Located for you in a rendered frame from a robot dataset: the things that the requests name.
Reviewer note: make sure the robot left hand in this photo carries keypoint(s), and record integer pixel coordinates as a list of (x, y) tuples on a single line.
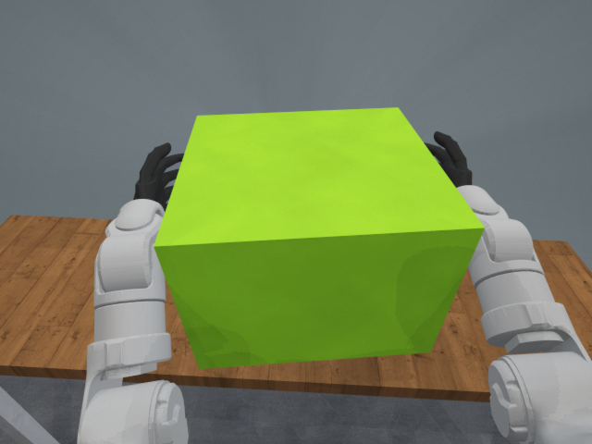
[(153, 180)]

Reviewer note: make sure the left robot forearm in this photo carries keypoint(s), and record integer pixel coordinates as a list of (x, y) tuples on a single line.
[(129, 294)]

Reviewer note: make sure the right robot forearm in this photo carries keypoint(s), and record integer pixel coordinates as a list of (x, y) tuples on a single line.
[(519, 311)]

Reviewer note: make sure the robot right upper arm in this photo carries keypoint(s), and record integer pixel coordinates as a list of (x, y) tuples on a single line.
[(542, 398)]

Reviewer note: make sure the robot left upper arm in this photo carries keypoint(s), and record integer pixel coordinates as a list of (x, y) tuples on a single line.
[(145, 413)]

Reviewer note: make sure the table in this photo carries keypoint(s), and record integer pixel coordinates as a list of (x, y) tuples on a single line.
[(47, 323)]

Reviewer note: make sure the carton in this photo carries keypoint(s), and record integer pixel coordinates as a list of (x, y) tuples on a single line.
[(314, 235)]

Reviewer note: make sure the robot right hand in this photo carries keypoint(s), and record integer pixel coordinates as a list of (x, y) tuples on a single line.
[(452, 160)]

